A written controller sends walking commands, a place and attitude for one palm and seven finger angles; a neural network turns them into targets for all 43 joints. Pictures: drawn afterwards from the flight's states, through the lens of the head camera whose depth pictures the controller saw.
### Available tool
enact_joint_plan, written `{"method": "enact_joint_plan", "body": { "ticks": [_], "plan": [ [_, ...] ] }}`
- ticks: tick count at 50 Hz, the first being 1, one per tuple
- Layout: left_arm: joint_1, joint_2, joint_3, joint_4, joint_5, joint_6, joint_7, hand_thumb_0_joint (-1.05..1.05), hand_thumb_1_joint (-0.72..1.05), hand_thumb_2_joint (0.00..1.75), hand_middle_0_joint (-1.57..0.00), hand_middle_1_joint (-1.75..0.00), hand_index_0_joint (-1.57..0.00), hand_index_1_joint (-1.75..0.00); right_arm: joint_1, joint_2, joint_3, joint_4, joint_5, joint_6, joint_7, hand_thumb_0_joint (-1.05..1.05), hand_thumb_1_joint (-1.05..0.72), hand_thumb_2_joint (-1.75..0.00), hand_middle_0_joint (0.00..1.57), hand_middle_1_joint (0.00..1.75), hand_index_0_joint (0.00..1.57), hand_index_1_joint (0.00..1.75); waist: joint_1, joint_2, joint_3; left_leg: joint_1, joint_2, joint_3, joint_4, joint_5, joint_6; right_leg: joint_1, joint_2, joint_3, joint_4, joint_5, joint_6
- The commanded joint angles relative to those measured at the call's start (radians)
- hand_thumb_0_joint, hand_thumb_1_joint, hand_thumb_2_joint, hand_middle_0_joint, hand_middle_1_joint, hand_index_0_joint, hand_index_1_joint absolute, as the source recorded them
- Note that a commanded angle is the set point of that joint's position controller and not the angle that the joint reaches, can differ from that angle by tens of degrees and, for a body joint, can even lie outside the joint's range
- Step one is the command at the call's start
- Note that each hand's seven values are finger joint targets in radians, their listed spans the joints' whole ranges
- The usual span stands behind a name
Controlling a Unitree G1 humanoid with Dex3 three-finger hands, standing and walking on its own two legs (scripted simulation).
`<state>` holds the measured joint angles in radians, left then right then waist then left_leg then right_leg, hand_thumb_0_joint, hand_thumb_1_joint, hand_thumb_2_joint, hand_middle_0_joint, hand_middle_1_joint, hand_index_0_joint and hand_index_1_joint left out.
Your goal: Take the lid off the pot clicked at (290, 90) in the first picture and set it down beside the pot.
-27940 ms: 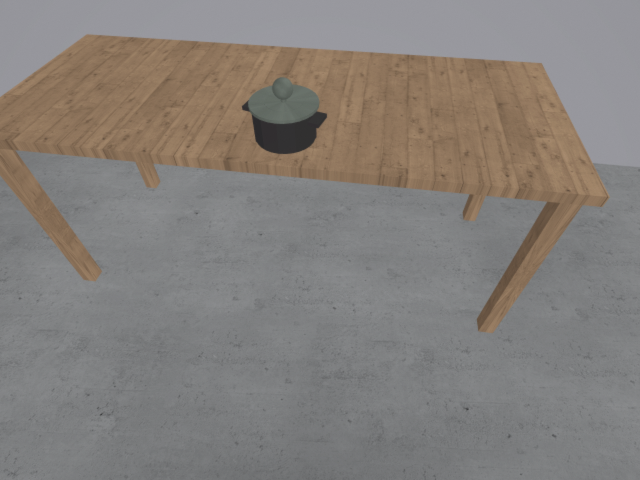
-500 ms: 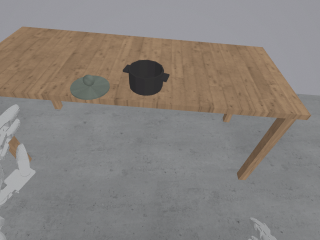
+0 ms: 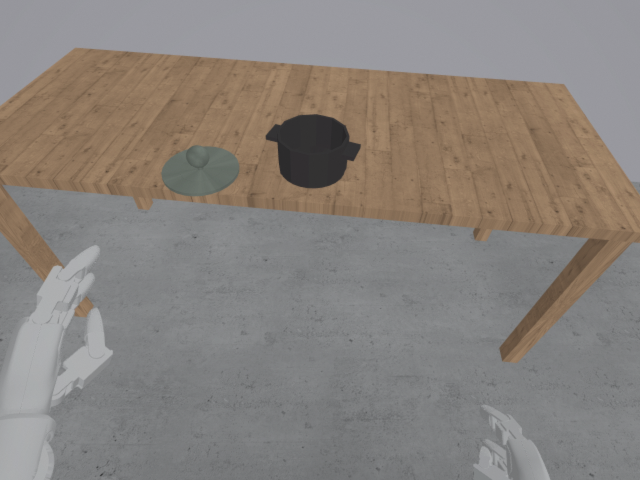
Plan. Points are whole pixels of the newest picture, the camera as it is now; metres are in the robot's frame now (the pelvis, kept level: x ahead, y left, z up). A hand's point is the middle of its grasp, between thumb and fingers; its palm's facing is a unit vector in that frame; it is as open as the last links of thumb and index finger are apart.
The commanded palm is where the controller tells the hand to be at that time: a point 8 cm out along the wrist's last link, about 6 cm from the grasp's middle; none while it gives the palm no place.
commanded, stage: stop stepping back and stand still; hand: left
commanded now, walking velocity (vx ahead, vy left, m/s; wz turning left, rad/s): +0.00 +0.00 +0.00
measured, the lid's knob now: (197, 156) +0.73 +0.32 -0.04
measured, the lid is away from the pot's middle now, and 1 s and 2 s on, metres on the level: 0.25 0.25 0.25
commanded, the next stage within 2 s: let the arm hang, fingers relaxed in 0.44 s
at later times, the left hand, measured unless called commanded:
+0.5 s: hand out of the picture -0.05 +0.18 -0.17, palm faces +0.06 -0.98 -0.21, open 7.3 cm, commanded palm none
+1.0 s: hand out of the picture +0.05 +0.15 -0.18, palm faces +0.06 -0.98 -0.19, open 7.3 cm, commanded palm none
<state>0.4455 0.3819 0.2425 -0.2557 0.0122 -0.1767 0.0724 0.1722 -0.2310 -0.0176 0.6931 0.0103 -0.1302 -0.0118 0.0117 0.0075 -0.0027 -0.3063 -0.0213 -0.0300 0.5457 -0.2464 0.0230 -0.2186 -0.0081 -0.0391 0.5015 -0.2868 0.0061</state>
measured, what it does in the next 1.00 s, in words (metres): stands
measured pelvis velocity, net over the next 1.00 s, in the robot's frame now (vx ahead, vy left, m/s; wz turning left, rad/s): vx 0.03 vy -0.02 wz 0.02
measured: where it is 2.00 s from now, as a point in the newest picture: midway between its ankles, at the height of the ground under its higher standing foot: outside the picture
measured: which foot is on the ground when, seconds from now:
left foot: down 0.00-1.00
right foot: down 0.00-1.00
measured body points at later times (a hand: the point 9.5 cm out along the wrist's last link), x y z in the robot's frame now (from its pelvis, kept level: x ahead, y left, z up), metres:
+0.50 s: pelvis +0.01 -0.01 +0.00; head +0.05 +0.01 +0.45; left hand -0.05 +0.23 -0.16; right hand -0.01 -0.23 -0.15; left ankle +0.02 +0.10 -0.73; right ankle -0.02 -0.13 -0.73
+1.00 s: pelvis +0.03 -0.02 +0.00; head +0.06 -0.01 +0.45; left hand +0.04 +0.20 -0.16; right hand +0.02 -0.23 -0.16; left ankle +0.02 +0.10 -0.73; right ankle -0.02 -0.13 -0.73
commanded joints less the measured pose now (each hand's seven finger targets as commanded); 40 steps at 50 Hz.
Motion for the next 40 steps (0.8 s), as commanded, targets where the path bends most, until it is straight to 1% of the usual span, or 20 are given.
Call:
{"method": "enact_joint_plan", "body": {
  "ticks": [1,2,3,4,6,8,10,14,15,17,18,25,27,29,31,34,36,37,39,40],
  "plan": [
    [-0.058,-0.051,-0.145,0.537,0.028,0.166,-0.067,0.00,0.90,0.90,-0.20,-0.30,-0.20,-0.30,0.015,-0.163,-0.060,0.012,-0.018,0.054,0.016,0.00,-0.90,-0.90,0.20,0.30,0.20,0.30,-0.016,-0.071,-0.123,0.008,0.136,-0.171,-0.016,0.330,0.062,-0.018,-0.050,0.008,0.072,0.095,-0.037],
    [-0.095,-0.037,-0.147,0.598,0.027,0.169,-0.067,0.00,0.90,0.90,-0.20,-0.30,-0.20,-0.30,0.008,-0.173,-0.062,0.017,-0.025,0.063,0.013,0.00,-0.90,-0.90,0.20,0.30,0.20,0.30,-0.013,-0.114,-0.121,-0.003,0.126,-0.167,-0.008,0.340,0.064,0.002,-0.052,0.020,0.067,0.133,-0.042],
    [-0.134,-0.031,-0.151,0.662,0.025,0.175,-0.064,0.00,0.90,0.90,-0.20,-0.30,-0.20,-0.30,0.009,-0.159,-0.059,0.026,-0.027,0.072,0.009,0.00,-0.90,-0.90,0.20,0.30,0.20,0.30,-0.014,-0.132,-0.095,-0.021,0.109,-0.153,-0.010,0.331,0.055,0.015,-0.065,0.032,0.053,0.165,-0.050],
    [-0.160,-0.031,-0.158,0.730,0.019,0.181,-0.060,0.00,0.90,0.90,-0.20,-0.30,-0.20,-0.30,0.007,-0.152,-0.055,0.040,-0.030,0.082,0.004,0.00,-0.90,-0.90,0.20,0.30,0.20,0.30,-0.012,-0.128,-0.073,-0.028,0.093,-0.130,-0.006,0.329,0.047,0.033,-0.079,0.049,0.031,0.206,-0.055],
    [-0.193,-0.023,-0.171,0.855,0.011,0.189,-0.053,0.00,0.90,0.90,-0.20,-0.30,-0.20,-0.30,0.006,-0.125,-0.045,0.072,-0.033,0.102,-0.003,0.00,-0.90,-0.90,0.20,0.30,0.20,0.30,-0.012,-0.059,-0.046,-0.011,0.063,-0.097,-0.005,0.288,0.030,0.051,-0.105,0.081,-0.012,0.235,-0.072],
    [-0.211,-0.010,-0.181,0.954,0.005,0.193,-0.051,0.00,0.90,0.90,-0.20,-0.30,-0.20,-0.30,0.021,-0.111,-0.035,0.106,-0.032,0.115,-0.008,0.00,-0.90,-0.90,0.20,0.30,0.20,0.30,-0.015,0.024,-0.023,0.005,0.064,-0.100,-0.038,0.248,0.026,0.054,-0.097,0.076,-0.033,0.198,-0.069],
    [-0.203,-0.019,-0.192,1.051,-0.001,0.191,-0.053,0.00,0.90,0.90,-0.20,-0.30,-0.20,-0.30,0.032,-0.099,-0.028,0.145,-0.029,0.121,-0.013,0.00,-0.90,-0.90,0.20,0.30,0.20,0.30,-0.014,0.098,-0.006,0.011,0.072,-0.107,-0.074,0.188,0.028,0.059,-0.084,0.068,-0.058,0.136,-0.060],
    [-0.157,-0.062,-0.198,1.181,-0.005,0.187,-0.051,0.00,0.90,0.90,-0.20,-0.30,-0.20,-0.30,0.087,-0.070,-0.025,0.212,-0.026,0.129,-0.024,0.00,-0.90,-0.90,0.20,0.30,0.20,0.30,-0.013,0.144,-0.007,0.023,0.085,-0.125,-0.114,0.099,0.036,0.083,-0.070,0.051,-0.102,0.073,-0.058],
    [-0.150,-0.071,-0.202,1.204,-0.007,0.186,-0.050,0.00,0.90,0.90,-0.20,-0.30,-0.20,-0.30,0.105,-0.064,-0.024,0.229,-0.025,0.130,-0.026,0.00,-0.90,-0.90,0.20,0.30,0.20,0.30,-0.015,0.143,-0.013,0.032,0.086,-0.129,-0.118,0.101,0.038,0.089,-0.068,0.048,-0.104,0.078,-0.058],
    [-0.132,-0.086,-0.210,1.249,-0.009,0.183,-0.049,0.00,0.90,0.90,-0.20,-0.30,-0.20,-0.30,0.133,-0.052,-0.023,0.259,-0.021,0.132,-0.028,0.00,-0.90,-0.90,0.20,0.30,0.20,0.30,-0.016,0.114,-0.011,0.048,0.090,-0.126,-0.121,0.098,0.039,0.086,-0.069,0.040,-0.118,0.076,-0.057],
    [-0.131,-0.091,-0.213,1.264,-0.007,0.183,-0.048,0.00,0.90,0.90,-0.20,-0.30,-0.20,-0.30,0.149,-0.045,-0.024,0.271,-0.020,0.136,-0.029,0.00,-0.90,-0.90,0.20,0.30,0.20,0.30,-0.021,0.058,0.007,0.052,0.094,-0.129,-0.126,0.090,0.041,0.076,-0.063,0.032,-0.127,0.065,-0.055],
    [-0.095,-0.134,-0.224,1.346,-0.011,0.181,-0.036,0.00,0.90,0.90,-0.20,-0.30,-0.20,-0.30,0.204,-0.006,-0.019,0.347,-0.017,0.137,-0.034,0.00,-0.90,-0.90,0.20,0.30,0.20,0.30,-0.019,0.007,0.068,0.045,0.092,-0.115,-0.134,0.107,0.041,0.065,-0.069,0.030,-0.148,0.064,-0.054],
    [-0.086,-0.140,-0.225,1.360,-0.011,0.178,-0.033,0.00,0.90,0.90,-0.20,-0.30,-0.20,-0.30,0.208,0.003,-0.019,0.359,-0.016,0.136,-0.035,0.00,-0.90,-0.90,0.20,0.30,0.20,0.30,-0.019,-0.036,0.054,0.060,0.088,-0.103,-0.123,0.129,0.038,0.073,-0.074,0.035,-0.150,0.084,-0.054],
    [-0.089,-0.146,-0.223,1.363,-0.011,0.178,-0.030,0.00,0.90,0.90,-0.20,-0.30,-0.20,-0.30,0.211,0.012,-0.019,0.371,-0.016,0.137,-0.034,0.00,-0.90,-0.90,0.20,0.30,0.20,0.30,-0.020,-0.015,0.076,0.054,0.086,-0.099,-0.126,0.126,0.037,0.060,-0.074,0.035,-0.149,0.074,-0.054],
    [-0.089,-0.153,-0.220,1.366,-0.011,0.176,-0.028,0.00,0.90,0.90,-0.20,-0.30,-0.20,-0.30,0.214,0.020,-0.018,0.379,-0.018,0.134,-0.036,0.00,-0.90,-0.90,0.20,0.30,0.20,0.30,-0.018,-0.014,0.063,0.058,0.087,-0.097,-0.126,0.149,0.036,0.074,-0.073,0.035,-0.140,0.097,-0.053],
    [-0.100,-0.159,-0.217,1.365,-0.010,0.178,-0.026,0.00,0.90,0.90,-0.20,-0.30,-0.20,-0.30,0.208,0.030,-0.019,0.391,-0.018,0.133,-0.036,0.00,-0.90,-0.90,0.20,0.30,0.20,0.30,-0.018,-0.015,0.099,0.046,0.088,-0.095,-0.132,0.148,0.036,0.060,-0.072,0.031,-0.137,0.094,-0.053],
    [-0.100,-0.166,-0.214,1.362,-0.010,0.176,-0.025,0.00,0.90,0.90,-0.20,-0.30,-0.20,-0.30,0.209,0.034,-0.019,0.394,-0.018,0.130,-0.037,0.00,-0.90,-0.90,0.20,0.30,0.20,0.30,-0.015,-0.026,0.082,0.049,0.085,-0.091,-0.127,0.170,0.035,0.078,-0.076,0.037,-0.138,0.114,-0.052],
    [-0.107,-0.167,-0.212,1.361,-0.010,0.175,-0.024,0.00,0.90,0.90,-0.20,-0.30,-0.20,-0.30,0.208,0.035,-0.020,0.395,-0.019,0.129,-0.038,0.00,-0.90,-0.90,0.20,0.30,0.20,0.30,-0.016,-0.021,0.077,0.053,0.083,-0.085,-0.121,0.189,0.032,0.087,-0.077,0.036,-0.134,0.136,-0.053],
    [-0.115,-0.167,-0.210,1.358,-0.010,0.176,-0.024,0.00,0.90,0.90,-0.20,-0.30,-0.20,-0.30,0.207,0.043,-0.021,0.398,-0.020,0.130,-0.038,0.00,-0.90,-0.90,0.20,0.30,0.20,0.30,-0.015,-0.006,0.101,0.044,0.082,-0.084,-0.126,0.175,0.030,0.074,-0.076,0.034,-0.136,0.120,-0.054],
    [-0.109,-0.170,-0.209,1.362,-0.011,0.175,-0.024,0.00,0.90,0.90,-0.20,-0.30,-0.20,-0.30,0.204,0.043,-0.020,0.400,-0.021,0.129,-0.039,0.00,-0.90,-0.90,0.20,0.30,0.20,0.30,-0.014,0.010,0.085,0.055,0.083,-0.081,-0.120,0.196,0.030,0.083,-0.077,0.040,-0.134,0.143,-0.054]
  ]
}}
